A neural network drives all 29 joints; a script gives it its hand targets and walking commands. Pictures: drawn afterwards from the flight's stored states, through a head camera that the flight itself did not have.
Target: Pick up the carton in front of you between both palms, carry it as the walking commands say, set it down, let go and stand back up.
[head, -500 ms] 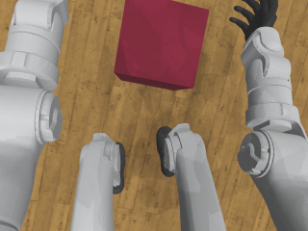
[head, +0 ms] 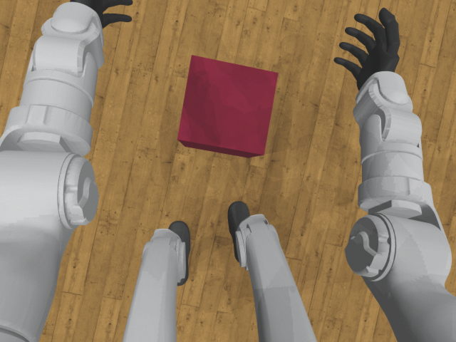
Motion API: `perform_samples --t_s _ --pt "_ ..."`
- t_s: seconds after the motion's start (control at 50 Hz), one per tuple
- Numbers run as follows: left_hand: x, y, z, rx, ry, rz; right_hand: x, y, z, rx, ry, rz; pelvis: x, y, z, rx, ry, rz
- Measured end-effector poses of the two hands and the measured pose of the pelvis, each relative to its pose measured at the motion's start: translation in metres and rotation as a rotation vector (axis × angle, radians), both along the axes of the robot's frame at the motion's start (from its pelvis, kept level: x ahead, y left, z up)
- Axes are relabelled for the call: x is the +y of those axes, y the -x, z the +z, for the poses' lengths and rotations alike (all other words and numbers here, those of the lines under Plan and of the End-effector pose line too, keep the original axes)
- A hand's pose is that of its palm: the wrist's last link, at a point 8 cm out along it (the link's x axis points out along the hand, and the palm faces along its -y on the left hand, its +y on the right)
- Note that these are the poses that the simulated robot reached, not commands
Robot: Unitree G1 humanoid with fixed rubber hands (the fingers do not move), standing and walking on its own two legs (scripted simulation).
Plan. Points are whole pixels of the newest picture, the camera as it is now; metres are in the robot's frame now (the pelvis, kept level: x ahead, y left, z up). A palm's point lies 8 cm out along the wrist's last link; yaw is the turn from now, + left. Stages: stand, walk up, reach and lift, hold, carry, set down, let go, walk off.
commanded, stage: let go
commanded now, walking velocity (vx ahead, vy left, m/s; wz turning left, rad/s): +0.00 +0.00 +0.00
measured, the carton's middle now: (224, 115) +0.51 -0.08 -0.49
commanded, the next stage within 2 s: stand in 1.46 s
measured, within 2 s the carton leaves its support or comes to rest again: neither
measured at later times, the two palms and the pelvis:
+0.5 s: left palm (33, 108) +0.45 +0.15 +0.01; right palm (454, 137) +0.38 -0.28 +0.02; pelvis +0.06 -0.02 +0.12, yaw +0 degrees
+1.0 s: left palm out of the picture +0.29 +0.24 +0.09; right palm out of the picture +0.24 -0.22 +0.10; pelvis +0.10 +0.02 +0.16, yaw -2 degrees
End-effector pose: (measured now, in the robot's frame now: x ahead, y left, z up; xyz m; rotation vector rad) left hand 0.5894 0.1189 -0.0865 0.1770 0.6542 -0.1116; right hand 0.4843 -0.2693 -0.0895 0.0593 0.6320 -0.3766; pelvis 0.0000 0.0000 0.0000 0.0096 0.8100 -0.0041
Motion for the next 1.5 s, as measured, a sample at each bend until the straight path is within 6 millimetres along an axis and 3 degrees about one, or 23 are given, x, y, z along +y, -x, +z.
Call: perform_samples --t_s 0.12,0.22,0.36,0.56,0.74,0.86,0.98,1.14,1.28,1.5 --pt "0.005 0.011 0.023 0.016 -0.012 0.005 0.002 0.007 0.023 0.029 0.016 0.034 -0.004 -0.009 0.029 -0.021 -0.002 0.005" --pt "0.014 0.042 0.038 0.023 -0.054 0.063 0.006 0.028 0.037 0.073 0.044 0.133 -0.008 -0.023 0.054 -0.057 -0.008 0.005" --pt "0.023 0.107 0.066 0.045 -0.087 0.151 0.003 0.07 0.071 0.15 0.076 0.274 -0.016 -0.044 0.091 -0.163 -0.014 0.007" --pt "0.035 0.162 0.107 0.05 -0.074 0.136 -0.007 0.129 0.123 0.176 0.091 0.297 -0.024 -0.068 0.124 -0.33 -0.009 -0.008" --pt "0.062 0.227 0.136 0.075 -0.071 0.121 0.011 0.201 0.16 0.187 0.078 0.275 -0.015 -0.082 0.147 -0.515 0.007 -0.014" --pt "0.088 0.266 0.159 0.082 -0.07 0.133 0.03 0.233 0.18 0.194 0.072 0.289 -0.002 -0.09 0.158 -0.659 0.022 -0.013" --pt "0.115 0.296 0.175 0.093 -0.084 0.144 0.045 0.24 0.185 0.193 0.073 0.311 0.013 -0.096 0.163 -0.769 0.034 -0.015" --pt "0.133 0.322 0.186 0.123 -0.086 0.157 0.058 0.227 0.187 0.169 0.077 0.337 0.024 -0.101 0.164 -0.861 0.04 -0.018" --pt "0.128 0.325 0.184 0.138 -0.067 0.161 0.053 0.224 0.188 0.188 0.09 0.338 0.02 -0.104 0.164 -0.891 0.037 -0.012" --pt "0.11 0.32 0.182 0.107 -0.074 0.184 0.024 0.224 0.192 0.215 0.132 0.287 0.002 -0.108 0.161 -0.878 0.03 -0.016"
